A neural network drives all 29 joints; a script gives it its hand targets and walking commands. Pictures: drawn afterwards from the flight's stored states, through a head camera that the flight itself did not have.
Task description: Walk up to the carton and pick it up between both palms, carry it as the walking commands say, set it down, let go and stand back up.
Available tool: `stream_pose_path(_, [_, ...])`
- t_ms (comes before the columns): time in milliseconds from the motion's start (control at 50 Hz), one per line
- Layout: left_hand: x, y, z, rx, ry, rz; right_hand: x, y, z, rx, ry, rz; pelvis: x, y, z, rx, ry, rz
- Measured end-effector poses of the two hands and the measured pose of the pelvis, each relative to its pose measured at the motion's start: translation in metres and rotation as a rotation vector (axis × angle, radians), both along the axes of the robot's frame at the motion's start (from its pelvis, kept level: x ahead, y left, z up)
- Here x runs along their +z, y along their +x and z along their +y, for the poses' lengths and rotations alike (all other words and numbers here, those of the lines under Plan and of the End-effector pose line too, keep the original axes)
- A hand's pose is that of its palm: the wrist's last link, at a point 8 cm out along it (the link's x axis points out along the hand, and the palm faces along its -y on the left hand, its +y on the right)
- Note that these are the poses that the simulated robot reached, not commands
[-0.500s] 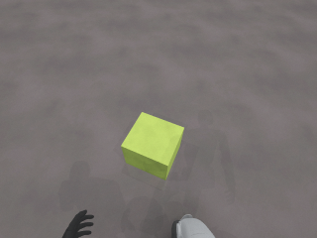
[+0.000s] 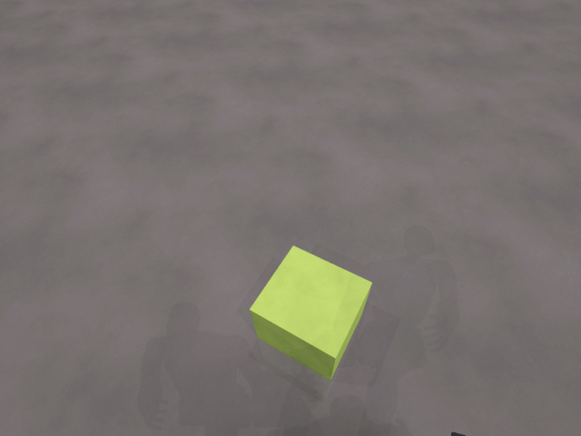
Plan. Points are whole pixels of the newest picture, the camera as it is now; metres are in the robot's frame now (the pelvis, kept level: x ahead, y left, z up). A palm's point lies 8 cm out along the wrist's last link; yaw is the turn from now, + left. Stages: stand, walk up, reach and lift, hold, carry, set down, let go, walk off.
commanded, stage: walk up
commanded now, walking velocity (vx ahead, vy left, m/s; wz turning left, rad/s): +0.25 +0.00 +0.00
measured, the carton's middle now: (311, 312) +0.57 -0.02 -0.65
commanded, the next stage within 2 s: none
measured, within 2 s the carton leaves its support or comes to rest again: neither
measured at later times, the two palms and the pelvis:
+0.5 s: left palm (151, 435) +0.15 +0.23 -0.13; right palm out of the picture +0.14 -0.25 -0.14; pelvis +0.08 -0.01 +0.00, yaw +1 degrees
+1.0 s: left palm out of the picture +0.11 +0.25 -0.14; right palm out of the picture +0.13 -0.23 -0.13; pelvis +0.07 +0.01 -0.01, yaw +1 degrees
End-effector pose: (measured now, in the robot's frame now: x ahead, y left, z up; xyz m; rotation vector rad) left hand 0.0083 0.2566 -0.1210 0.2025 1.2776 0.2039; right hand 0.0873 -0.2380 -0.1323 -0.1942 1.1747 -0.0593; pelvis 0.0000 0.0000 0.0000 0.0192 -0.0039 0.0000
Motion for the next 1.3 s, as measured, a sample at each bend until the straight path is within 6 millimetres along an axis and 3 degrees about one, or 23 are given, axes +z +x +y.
stream_pose_path(60, [-0.018,0.002,0.010,0.018,-0.030,0.017,-0.003,0.006,0.011,0.012,-0.036,0.001,-0.010,0.007,0.013,0.012,-0.029,0.008])
stream_pose_path(120, [-0.023,0.015,0.009,0.012,-0.059,0.025,0.005,0.003,0.017,-0.016,-0.046,0.010,-0.006,0.019,0.017,0.000,-0.026,0.018])
stream_pose_path(220, [-0.023,0.060,0.008,-0.008,-0.065,-0.027,0.006,-0.003,0.013,-0.034,-0.063,0.061,-0.005,0.035,0.016,0.006,-0.028,0.037])
stream_pose_path(320, [-0.020,0.108,-0.005,-0.048,-0.043,-0.077,-0.004,0.002,0.000,-0.064,-0.041,0.086,-0.009,0.055,0.002,0.002,-0.005,0.064])
stream_pose_path(400, [-0.009,0.132,-0.018,-0.064,-0.029,-0.118,-0.007,0.020,-0.006,-0.063,-0.017,0.073,-0.006,0.071,-0.008,0.011,0.002,0.052])
stream_pose_path(500, [-0.005,0.142,-0.022,-0.058,-0.020,-0.140,-0.005,0.052,-0.008,-0.056,-0.015,0.009,-0.005,0.080,-0.012,0.012,0.005,0.024])
stream_pose_path(580, [-0.010,0.146,-0.020,-0.049,-0.036,-0.150,-0.004,0.067,-0.001,-0.048,-0.023,-0.027,-0.008,0.083,-0.006,0.017,-0.019,0.015])
stream_pose_path(680, [-0.015,0.140,-0.014,-0.040,-0.051,-0.133,0.000,0.069,0.006,-0.045,-0.040,-0.036,-0.008,0.080,0.002,0.019,-0.031,0.015])
stream_pose_path(920, [-0.017,0.111,-0.011,-0.024,-0.056,-0.090,0.001,0.048,0.007,-0.055,-0.048,-0.016,-0.007,0.072,0.005,0.019,-0.035,0.003])
stream_pose_path(1300, [-0.017,0.085,-0.012,-0.017,-0.054,-0.084,-0.001,0.016,0.004,-0.068,-0.049,0.003,-0.007,0.056,0.004,0.018,-0.033,-0.019])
